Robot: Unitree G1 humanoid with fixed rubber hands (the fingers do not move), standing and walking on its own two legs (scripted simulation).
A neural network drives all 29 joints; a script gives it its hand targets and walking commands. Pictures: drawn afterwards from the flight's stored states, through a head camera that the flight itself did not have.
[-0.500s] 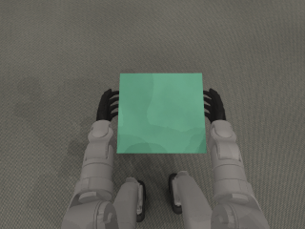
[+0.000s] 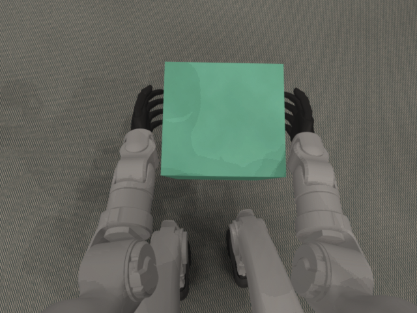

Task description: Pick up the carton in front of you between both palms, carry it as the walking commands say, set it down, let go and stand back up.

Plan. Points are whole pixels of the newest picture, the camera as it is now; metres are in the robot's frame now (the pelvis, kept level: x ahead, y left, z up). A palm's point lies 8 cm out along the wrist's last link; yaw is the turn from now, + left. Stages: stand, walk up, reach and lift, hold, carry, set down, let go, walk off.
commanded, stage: set down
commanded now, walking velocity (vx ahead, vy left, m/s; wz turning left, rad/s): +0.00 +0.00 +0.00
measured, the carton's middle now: (220, 133) +0.45 -0.05 -0.16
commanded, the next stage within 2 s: none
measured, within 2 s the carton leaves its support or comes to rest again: rests again in 1.30 s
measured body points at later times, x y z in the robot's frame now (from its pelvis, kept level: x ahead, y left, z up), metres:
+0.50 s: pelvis -0.04 +0.00 -0.12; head +0.29 -0.01 +0.19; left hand +0.51 +0.08 -0.25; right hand +0.46 -0.22 -0.24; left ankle +0.06 +0.10 -0.54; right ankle +0.08 -0.11 -0.54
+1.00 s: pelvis -0.04 +0.00 -0.19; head +0.33 -0.02 +0.06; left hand +0.55 +0.07 -0.36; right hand +0.49 -0.23 -0.35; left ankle +0.06 +0.10 -0.54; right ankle +0.07 -0.11 -0.54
